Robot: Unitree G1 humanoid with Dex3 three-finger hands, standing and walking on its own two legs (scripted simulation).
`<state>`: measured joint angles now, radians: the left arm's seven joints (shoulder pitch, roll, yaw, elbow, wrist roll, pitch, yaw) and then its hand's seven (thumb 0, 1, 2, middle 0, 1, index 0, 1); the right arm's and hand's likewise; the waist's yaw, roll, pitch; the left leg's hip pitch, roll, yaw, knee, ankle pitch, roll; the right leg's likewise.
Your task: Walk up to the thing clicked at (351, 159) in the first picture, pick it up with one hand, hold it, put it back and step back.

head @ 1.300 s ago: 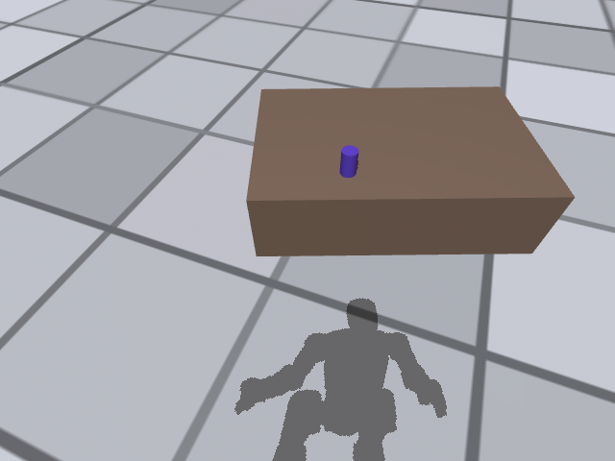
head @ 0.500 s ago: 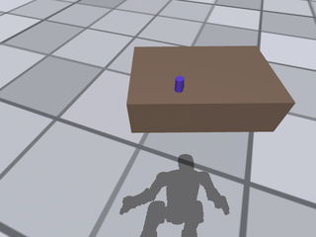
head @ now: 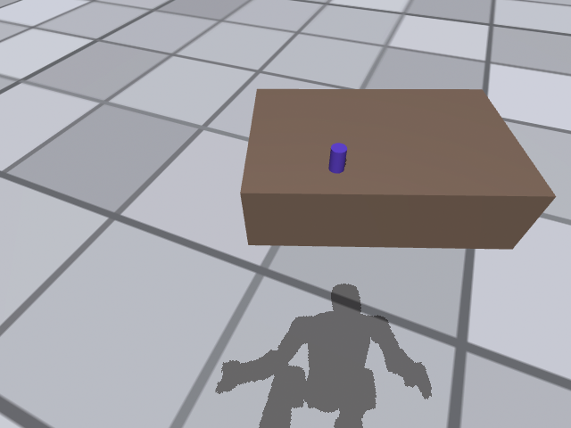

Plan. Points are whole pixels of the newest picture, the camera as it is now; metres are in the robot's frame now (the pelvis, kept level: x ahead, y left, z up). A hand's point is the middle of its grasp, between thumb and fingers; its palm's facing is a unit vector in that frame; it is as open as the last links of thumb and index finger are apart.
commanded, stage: walk up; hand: right
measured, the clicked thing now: (337, 158) +1.11 -0.18 -0.39
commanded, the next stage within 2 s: none
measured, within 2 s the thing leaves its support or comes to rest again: neither
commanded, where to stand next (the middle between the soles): +0.65 +0.04 m, yaw -1 degrees
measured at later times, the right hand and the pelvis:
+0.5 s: hand (433, 400) +0.19 -0.21 -0.13, palm faces +0.03 +0.93 -0.36, open 7.4 cm; pelvis +0.17 +0.06 +0.00, yaw -2 degrees
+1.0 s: hand (416, 269) +0.44 -0.25 -0.14, palm faces -0.04 +0.93 -0.37, open 7.4 cm; pelvis +0.37 +0.03 +0.00, yaw -2 degrees
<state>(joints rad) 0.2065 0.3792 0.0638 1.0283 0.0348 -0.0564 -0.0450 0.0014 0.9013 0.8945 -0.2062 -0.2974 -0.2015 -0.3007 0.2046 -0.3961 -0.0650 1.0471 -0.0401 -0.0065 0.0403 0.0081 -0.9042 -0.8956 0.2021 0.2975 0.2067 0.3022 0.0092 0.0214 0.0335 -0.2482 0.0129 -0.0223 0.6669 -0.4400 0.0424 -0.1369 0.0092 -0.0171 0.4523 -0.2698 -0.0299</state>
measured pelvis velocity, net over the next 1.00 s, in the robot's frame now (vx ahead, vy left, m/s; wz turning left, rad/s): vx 0.37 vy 0.03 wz -0.03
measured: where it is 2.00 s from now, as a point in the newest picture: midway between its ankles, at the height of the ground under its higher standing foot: (286, 321)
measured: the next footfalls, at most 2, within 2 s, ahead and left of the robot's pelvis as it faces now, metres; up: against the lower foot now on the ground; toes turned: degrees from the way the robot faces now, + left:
left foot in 0.16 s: +0.17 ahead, +0.17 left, +0.00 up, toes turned +3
right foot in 0.62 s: +0.38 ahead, -0.09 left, +0.00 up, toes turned -6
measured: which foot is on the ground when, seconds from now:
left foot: up 0.00-0.14, down 0.16-0.66, up 0.68-1.00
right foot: down 0.00-0.20, up 0.22-0.60, down 0.62-1.00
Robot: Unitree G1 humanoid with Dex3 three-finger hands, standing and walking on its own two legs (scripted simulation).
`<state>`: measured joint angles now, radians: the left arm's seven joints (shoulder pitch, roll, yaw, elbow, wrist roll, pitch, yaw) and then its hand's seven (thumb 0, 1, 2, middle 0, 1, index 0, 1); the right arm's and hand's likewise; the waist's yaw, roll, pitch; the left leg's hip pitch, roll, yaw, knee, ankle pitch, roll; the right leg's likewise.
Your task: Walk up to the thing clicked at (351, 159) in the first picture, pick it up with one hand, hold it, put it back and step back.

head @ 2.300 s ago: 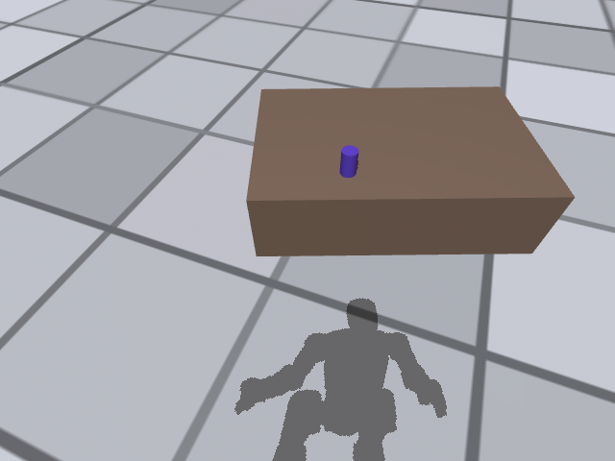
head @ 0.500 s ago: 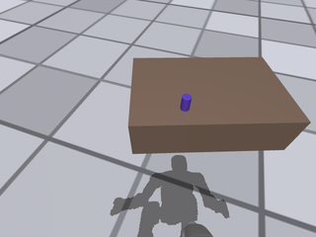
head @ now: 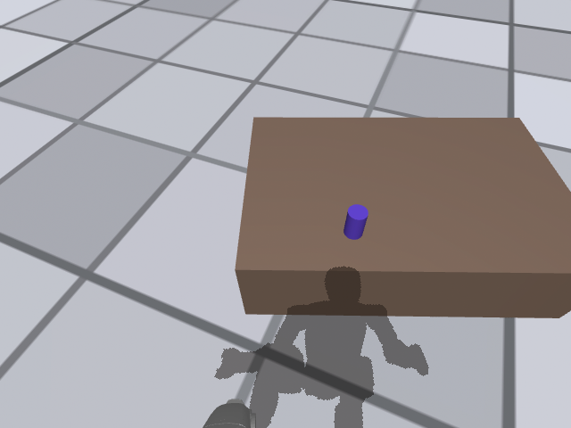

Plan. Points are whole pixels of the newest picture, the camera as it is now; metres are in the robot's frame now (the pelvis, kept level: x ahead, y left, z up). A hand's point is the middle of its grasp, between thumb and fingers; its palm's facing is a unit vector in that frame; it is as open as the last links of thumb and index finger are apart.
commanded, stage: walk up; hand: right
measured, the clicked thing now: (355, 222) +0.74 -0.19 -0.39
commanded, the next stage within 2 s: none
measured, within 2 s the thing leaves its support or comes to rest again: neither
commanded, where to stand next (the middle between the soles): +0.27 +0.02 m, yaw +1 degrees
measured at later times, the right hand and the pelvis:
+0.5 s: hand (469, 399) +0.20 -0.28 -0.16, palm faces +0.00 +0.93 -0.36, open 7.4 cm; pelvis +0.16 +0.00 -0.01, yaw -1 degrees
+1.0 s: hand (450, 349) +0.27 -0.26 -0.15, palm faces -0.06 +0.92 -0.40, open 7.4 cm; pelvis +0.20 +0.00 -0.01, yaw +1 degrees
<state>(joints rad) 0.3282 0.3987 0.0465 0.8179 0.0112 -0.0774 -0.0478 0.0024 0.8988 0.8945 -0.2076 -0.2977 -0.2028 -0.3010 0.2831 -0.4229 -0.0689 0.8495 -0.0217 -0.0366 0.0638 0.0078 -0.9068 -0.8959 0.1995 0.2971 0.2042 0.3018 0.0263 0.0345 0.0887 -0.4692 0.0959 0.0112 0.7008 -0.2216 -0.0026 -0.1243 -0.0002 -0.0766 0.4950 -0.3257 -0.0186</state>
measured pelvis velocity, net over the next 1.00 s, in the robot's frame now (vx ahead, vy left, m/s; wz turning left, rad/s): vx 0.20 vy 0.00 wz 0.02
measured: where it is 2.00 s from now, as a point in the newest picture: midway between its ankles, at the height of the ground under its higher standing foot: (293, 424)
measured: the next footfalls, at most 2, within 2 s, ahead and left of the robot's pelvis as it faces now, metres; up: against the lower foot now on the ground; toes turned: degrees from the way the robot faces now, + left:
left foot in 0.06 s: +0.18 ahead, +0.14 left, +0.00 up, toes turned +5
right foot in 0.50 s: +0.29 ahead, -0.12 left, +0.00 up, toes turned -2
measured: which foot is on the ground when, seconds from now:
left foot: up 0.00-0.04, down 0.06-0.52, up 0.54-0.84, down 0.86-1.00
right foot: down 0.00-0.10, up 0.12-0.48, down 0.50-1.00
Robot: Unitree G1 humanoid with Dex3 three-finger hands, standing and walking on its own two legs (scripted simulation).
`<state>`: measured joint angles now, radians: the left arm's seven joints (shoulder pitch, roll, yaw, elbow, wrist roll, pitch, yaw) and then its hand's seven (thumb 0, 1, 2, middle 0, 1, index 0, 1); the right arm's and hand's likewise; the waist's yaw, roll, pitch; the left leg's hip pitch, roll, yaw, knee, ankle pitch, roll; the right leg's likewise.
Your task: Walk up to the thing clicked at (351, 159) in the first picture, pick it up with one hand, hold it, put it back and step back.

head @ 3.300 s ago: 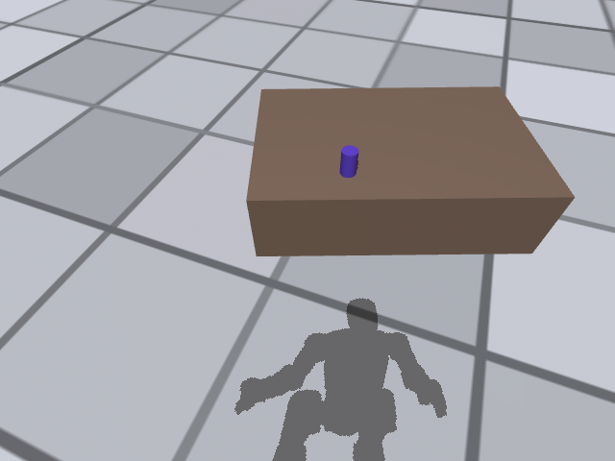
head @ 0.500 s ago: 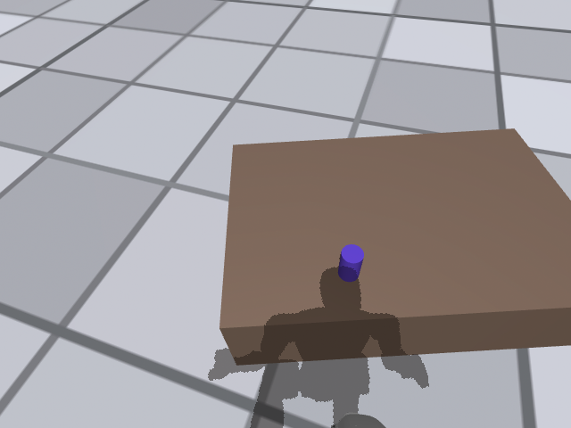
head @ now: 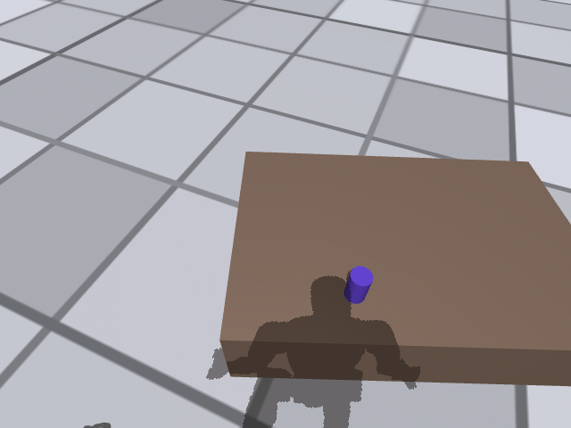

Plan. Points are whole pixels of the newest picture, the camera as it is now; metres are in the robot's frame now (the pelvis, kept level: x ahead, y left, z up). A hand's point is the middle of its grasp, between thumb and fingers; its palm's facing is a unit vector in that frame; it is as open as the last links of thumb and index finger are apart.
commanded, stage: walk up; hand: right
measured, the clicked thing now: (358, 285) +0.53 -0.20 -0.38
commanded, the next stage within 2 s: stand in 1.14 s
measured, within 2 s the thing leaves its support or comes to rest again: neither
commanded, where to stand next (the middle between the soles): +0.07 +0.01 m, yaw -1 degrees
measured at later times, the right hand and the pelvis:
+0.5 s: hand out of the picture +0.13 -0.24 -0.14, palm faces -0.05 +0.95 -0.31, open 7.4 cm; pelvis +0.02 +0.00 +0.02, yaw +1 degrees
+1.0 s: hand out of the picture +0.09 -0.26 -0.14, palm faces -0.01 +0.94 -0.33, open 7.4 cm; pelvis +0.03 +0.00 +0.02, yaw +0 degrees
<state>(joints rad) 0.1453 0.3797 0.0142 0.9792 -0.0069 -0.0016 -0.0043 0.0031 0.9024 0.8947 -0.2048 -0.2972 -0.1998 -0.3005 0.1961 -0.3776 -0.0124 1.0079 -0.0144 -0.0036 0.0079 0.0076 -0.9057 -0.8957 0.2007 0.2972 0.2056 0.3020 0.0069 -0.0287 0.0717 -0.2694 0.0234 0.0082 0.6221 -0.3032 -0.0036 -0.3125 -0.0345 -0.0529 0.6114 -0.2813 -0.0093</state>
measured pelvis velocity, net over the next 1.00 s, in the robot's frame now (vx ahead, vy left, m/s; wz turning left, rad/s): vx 0.03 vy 0.00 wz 0.00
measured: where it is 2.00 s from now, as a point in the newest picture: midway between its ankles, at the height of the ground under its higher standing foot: outside the picture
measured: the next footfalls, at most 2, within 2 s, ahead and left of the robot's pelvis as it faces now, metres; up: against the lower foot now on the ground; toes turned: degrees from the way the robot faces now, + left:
none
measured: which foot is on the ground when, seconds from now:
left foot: down 0.00-1.00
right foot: down 0.00-1.00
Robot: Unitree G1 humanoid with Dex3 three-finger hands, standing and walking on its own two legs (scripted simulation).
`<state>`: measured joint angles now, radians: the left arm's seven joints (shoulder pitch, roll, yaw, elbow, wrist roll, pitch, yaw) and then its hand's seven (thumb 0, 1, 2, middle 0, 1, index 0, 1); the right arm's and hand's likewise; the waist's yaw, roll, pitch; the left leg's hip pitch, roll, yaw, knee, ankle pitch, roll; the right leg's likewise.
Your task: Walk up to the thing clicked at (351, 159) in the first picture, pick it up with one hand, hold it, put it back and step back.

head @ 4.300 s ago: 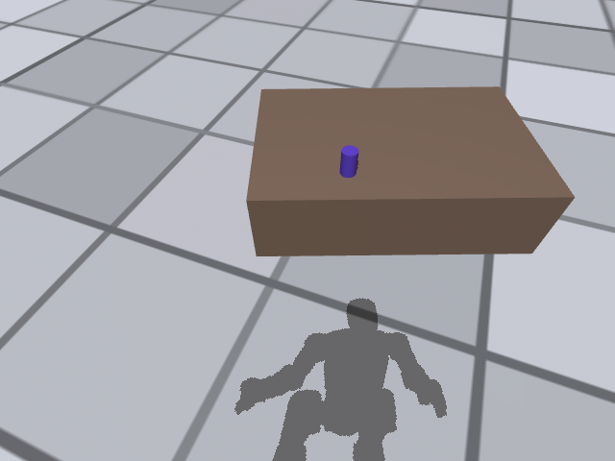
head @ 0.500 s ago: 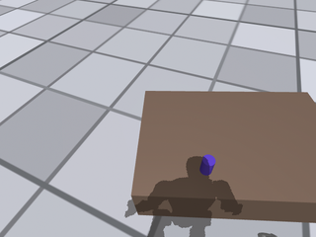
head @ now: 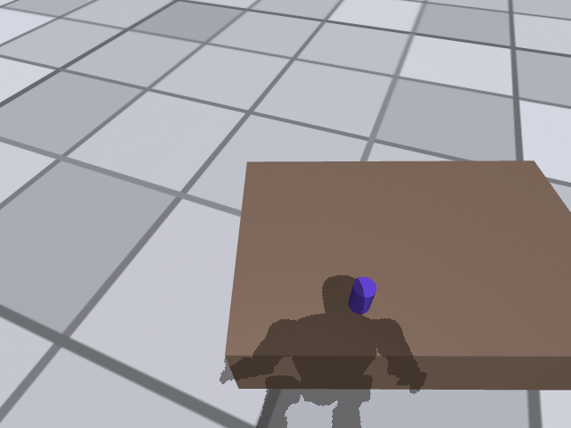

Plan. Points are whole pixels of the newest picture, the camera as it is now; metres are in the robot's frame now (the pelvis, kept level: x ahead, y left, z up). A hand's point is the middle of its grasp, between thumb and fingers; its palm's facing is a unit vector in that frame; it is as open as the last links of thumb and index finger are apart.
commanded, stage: walk up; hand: right
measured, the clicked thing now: (361, 295) +0.51 -0.20 -0.40
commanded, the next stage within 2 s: stand in 0.14 s
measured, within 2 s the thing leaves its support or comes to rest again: neither
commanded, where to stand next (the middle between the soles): +0.04 +0.01 m, yaw -1 degrees
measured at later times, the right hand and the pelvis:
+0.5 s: hand out of the picture +0.09 -0.26 -0.16, palm faces -0.03 +0.94 -0.33, open 7.4 cm; pelvis +0.01 -0.01 +0.00, yaw +0 degrees
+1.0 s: hand out of the picture +0.08 -0.27 -0.16, palm faces -0.03 +0.94 -0.33, open 7.4 cm; pelvis +0.02 -0.02 +0.00, yaw +0 degrees
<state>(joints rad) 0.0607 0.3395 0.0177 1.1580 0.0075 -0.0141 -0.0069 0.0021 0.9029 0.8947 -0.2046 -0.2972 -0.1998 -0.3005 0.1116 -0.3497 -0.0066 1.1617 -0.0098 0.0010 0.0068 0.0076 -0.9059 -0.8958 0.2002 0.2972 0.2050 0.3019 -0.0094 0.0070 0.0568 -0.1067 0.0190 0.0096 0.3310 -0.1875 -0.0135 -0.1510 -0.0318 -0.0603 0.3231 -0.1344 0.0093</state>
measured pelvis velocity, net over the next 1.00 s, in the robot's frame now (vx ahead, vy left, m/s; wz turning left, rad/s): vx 0.02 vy -0.02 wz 0.00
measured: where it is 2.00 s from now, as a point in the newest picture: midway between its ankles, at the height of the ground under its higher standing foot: outside the picture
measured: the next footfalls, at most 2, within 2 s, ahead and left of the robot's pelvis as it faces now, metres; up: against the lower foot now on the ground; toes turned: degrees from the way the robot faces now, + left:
none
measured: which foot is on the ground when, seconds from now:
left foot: down 0.00-1.00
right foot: down 0.00-1.00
